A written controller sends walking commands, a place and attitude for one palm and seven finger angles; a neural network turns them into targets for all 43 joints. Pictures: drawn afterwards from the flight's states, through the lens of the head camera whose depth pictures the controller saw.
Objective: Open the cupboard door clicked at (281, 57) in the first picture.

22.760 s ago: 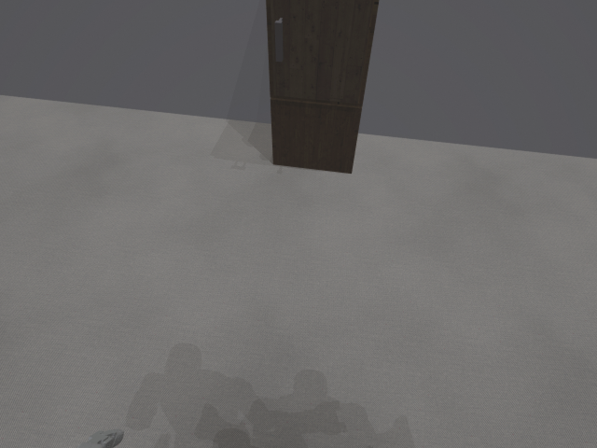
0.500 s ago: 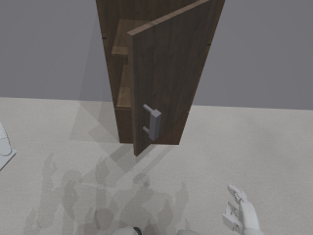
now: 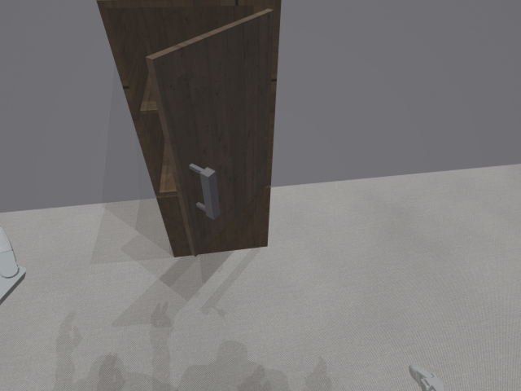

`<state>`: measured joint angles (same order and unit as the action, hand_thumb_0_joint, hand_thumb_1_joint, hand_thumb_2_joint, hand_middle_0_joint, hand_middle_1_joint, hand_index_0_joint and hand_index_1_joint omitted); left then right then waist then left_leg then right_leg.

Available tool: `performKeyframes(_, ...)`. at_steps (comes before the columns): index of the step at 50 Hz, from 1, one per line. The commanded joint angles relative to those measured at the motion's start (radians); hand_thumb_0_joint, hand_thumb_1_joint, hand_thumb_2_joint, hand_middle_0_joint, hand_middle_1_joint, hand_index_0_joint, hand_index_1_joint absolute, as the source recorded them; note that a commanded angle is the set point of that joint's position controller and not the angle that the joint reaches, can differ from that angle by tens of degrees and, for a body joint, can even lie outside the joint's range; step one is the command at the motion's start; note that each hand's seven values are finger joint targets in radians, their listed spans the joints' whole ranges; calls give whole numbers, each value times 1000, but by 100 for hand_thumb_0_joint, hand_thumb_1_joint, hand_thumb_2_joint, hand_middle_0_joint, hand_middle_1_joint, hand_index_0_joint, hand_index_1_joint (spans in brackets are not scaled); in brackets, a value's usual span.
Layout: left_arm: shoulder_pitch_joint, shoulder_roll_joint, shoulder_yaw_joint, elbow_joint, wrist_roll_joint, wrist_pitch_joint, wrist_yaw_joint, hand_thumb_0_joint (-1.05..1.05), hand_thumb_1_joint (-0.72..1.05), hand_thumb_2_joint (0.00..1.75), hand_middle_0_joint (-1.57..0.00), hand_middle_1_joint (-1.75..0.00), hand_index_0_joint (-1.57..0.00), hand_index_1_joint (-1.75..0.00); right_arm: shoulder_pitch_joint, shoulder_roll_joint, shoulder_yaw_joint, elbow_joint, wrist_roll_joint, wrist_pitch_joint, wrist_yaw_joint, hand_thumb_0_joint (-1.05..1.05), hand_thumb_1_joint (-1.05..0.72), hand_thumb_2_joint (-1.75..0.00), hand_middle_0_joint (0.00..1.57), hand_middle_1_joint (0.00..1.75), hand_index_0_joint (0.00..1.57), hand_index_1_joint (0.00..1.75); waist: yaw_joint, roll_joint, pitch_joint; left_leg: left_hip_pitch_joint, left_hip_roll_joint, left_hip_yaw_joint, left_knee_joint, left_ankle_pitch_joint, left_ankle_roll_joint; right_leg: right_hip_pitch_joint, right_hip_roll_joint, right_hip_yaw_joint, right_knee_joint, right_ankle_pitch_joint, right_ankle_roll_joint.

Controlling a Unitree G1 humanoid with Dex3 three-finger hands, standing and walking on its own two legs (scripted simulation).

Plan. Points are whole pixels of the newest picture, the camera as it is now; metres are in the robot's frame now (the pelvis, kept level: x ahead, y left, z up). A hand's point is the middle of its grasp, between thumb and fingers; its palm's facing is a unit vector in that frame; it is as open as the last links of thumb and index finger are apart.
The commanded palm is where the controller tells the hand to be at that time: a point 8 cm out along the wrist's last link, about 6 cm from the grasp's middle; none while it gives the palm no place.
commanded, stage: stop stepping back and stand still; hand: left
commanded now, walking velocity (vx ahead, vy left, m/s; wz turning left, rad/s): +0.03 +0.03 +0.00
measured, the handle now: (203, 191) +0.59 +0.16 -0.07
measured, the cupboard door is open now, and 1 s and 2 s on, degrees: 47 47 47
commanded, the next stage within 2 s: let the arm hang, fingers relaxed in 1.28 s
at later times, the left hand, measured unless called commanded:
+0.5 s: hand (14, 336) +0.14 +0.24 +0.18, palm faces +0.48 -0.74 -0.48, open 7.4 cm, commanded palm +0.08 +0.28 +0.19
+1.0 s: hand out of the picture +0.14 +0.28 +0.17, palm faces +0.43 -0.78 -0.46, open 7.4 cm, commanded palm +0.08 +0.32 +0.19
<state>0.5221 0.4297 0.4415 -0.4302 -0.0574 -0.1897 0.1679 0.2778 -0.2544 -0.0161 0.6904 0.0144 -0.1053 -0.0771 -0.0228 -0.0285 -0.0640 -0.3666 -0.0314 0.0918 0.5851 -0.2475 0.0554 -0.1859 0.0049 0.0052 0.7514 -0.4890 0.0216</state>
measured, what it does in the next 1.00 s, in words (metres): steps on the spot: right foot, then left foot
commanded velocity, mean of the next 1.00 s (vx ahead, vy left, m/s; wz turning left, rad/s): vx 0.06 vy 0.04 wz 0.00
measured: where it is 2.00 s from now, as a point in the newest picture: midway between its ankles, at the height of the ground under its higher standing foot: outside the picture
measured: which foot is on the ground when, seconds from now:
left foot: down 0.00-0.14, up 0.16-0.54, down 0.56-1.00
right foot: up 0.00-0.10, down 0.12-1.00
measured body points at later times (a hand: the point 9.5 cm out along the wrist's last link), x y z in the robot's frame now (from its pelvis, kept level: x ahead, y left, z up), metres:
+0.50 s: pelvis -0.05 -0.03 +0.03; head -0.04 -0.05 +0.48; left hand +0.11 +0.27 +0.21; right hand +0.10 -0.29 -0.08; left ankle -0.06 +0.11 -0.70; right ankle -0.03 -0.09 -0.72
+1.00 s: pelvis -0.06 +0.02 +0.02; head -0.04 +0.02 +0.47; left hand +0.11 +0.32 +0.20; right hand +0.11 -0.20 -0.07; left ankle -0.07 +0.11 -0.72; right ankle -0.03 -0.09 -0.72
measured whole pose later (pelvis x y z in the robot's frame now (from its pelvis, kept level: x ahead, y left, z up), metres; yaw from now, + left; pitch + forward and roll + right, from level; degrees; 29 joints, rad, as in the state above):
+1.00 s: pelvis -0.06 +0.02 +0.02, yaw +1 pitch -1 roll +0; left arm 0.55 0.39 0.40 -0.48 -0.04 -0.17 0.15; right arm 0.22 -0.18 0.04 0.60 0.00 -0.09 -0.06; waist 0.01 -0.01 0.04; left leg -0.19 0.01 0.10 0.47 -0.27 0.03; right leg -0.23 -0.01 -0.07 0.44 -0.21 -0.01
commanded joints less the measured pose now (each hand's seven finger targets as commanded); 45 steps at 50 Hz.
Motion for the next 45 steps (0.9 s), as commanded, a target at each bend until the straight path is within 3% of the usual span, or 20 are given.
performKeyframes(1,-111,200,89,-217,26,-53,13,0,90,90,-20,-30,-20,-30,-139,-93,-25,-168,-26,-89,2,0,-90,-90,20,30,20,30,8,162,52,20,312,-441,-366,-82,139,-143,-30,3,126,-68,-12)
performKeyframes(2,-99,227,126,-251,26,-57,15,0,90,90,-20,-30,-20,-30,-144,-94,-33,-174,-22,-87,3,0,-90,-90,20,30,20,30,22,175,36,-64,262,-349,-395,-253,101,-28,-20,-29,48,-35,-22)
performKeyframes(4,11,187,114,-253,25,-51,16,0,90,90,-20,-30,-20,-30,-168,-87,-29,-205,-14,-75,3,0,-90,-90,20,30,20,30,30,251,51,-274,196,-214,-375,-436,41,181,6,-100,-101,43,-36)
performKeyframes(5,47,187,121,-254,30,-53,14,0,90,90,-20,-30,-20,-30,-170,-82,-31,-219,-11,-68,4,0,-90,-90,20,30,20,30,34,236,57,-347,150,-152,-301,-468,11,234,-4,-85,-163,36,-48)
performKeyframes(6,79,199,134,-240,36,-55,13,0,90,90,-20,-30,-20,-30,-172,-70,-37,-231,-13,-53,4,0,-90,-90,20,30,20,30,39,94,79,-382,69,-76,-71,-433,-21,177,-79,60,-302,-92,-89)
performKeyframes(7,86,229,160,-237,36,-53,13,0,90,90,-20,-30,-20,-30,-156,-63,-50,-229,-11,-34,9,0,-90,-90,20,30,20,30,41,-191,85,-309,-5,-13,354,-308,-57,-63,-298,410,-563,-364,-172)
performKeyframes(8,19,207,130,-245,27,-59,8,0,90,90,-20,-30,-20,-30,-173,-85,-52,-216,-23,-34,10,0,-90,-90,20,30,20,30,33,-214,151,-321,0,-99,610,-215,-70,-238,-409,633,-694,-458,-204)
performKeyframes(10,-12,207,153,-185,33,-92,-7,0,90,90,-20,-30,-20,-30,-114,-81,-47,-176,-32,-42,11,0,-90,-90,20,30,20,30,-16,-84,157,-278,56,-135,693,-48,-76,-306,-339,446,-652,-314,-163)
performKeyframes(11,2,200,149,-139,33,-101,-13,0,90,90,-20,-30,-20,-30,-103,-67,-37,-171,-31,-38,9,0,-90,-90,20,30,20,30,-16,-26,126,-275,76,-121,649,9,-78,-247,-287,330,-608,-182,-153)
performKeyframes(13,-61,192,125,-77,39,-111,-15,0,90,90,-20,-30,-20,-30,-112,-67,-35,-165,-26,-35,-1,0,-90,-90,20,30,20,30,-13,6,96,-255,85,-93,539,52,-74,-171,-248,216,-574,-25,-121)
performKeyframes(17,-126,140,46,-42,42,-120,-3,0,90,90,-20,-30,-20,-30,-120,-80,-48,-166,-17,-65,-13,0,-90,-90,20,30,20,30,10,-76,55,-174,56,-31,262,-15,-48,-7,-251,196,-577,89,-47)
performKeyframes(21,-59,147,62,-112,41,-104,20,0,90,90,-20,-30,-20,-30,-126,-69,-41,-185,-20,-80,-6,0,-90,-90,20,30,20,30,43,-198,-11,-34,28,29,-1,-64,-23,106,-244,170,-527,246,-52)
performKeyframes(23,-40,145,68,-164,38,-96,27,0,90,90,-20,-30,-20,-30,-131,-64,-39,-196,-19,-78,-2,0,-90,-90,20,30,20,30,46,-164,-35,34,24,28,-105,-46,-16,135,-237,159,-484,328,-57)
performKeyframes(25,-40,158,85,-217,34,-95,33,0,90,90,-20,-30,-20,-30,-124,-71,-42,-205,-20,-72,0,0,-90,-90,20,30,20,30,30,-76,-47,150,42,-10,-208,15,-8,96,-197,130,-422,355,-43)
performKeyframes(28,-57,163,92,-284,29,-97,35,0,90,90,-20,-30,-20,-30,-134,-99,-50,-224,-13,-58,0,0,-90,-90,20,30,20,30,33,123,-49,239,199,-182,-212,208,35,-2,-86,59,-296,379,-9)
performKeyframes(29,-59,165,90,-284,29,-95,31,0,90,90,-20,-30,-20,-30,-140,-103,-49,-229,-5,-57,4,0,-90,-90,20,30,20,30,37,131,-45,220,210,-182,-197,261,28,5,-71,55,-282,406,-6)
performKeyframes(32,-21,170,110,-253,29,-83,21,0,90,90,-20,-30,-20,-30,-131,-76,-32,-219,-9,-52,5,0,-90,-90,20,30,20,30,17,195,-20,116,143,-90,-164,274,-21,86,-76,40,-274,553,-35)
performKeyframes(36,-8,135,80,-206,19,-71,15,0,90,90,-20,-30,-20,-30,-131,-75,-25,-227,-4,-45,13,0,-90,-90,20,30,20,30,15,81,-10,96,134,-91,-162,222,-37,101,-78,54,-300,581,-37)
performKeyframes(40,4,137,79,-200,14,-58,8,0,90,90,-20,-30,-20,-30,-141,-74,-16,-239,-6,-36,11,0,-90,-90,20,30,20,30,18,63,0,91,146,-106,-203,225,-36,96,-55,25,-302,548,-24)
performKeyframes(45,-26,150,86,-258,15,-53,7,0,90,90,-20,-30,-20,-30,-146,-71,-11,-247,-11,-36,6,0,-90,-90,20,30,20,30,23,115,-13,87,147,-111,-245,193,-39,112,-42,3,-302,500,-18)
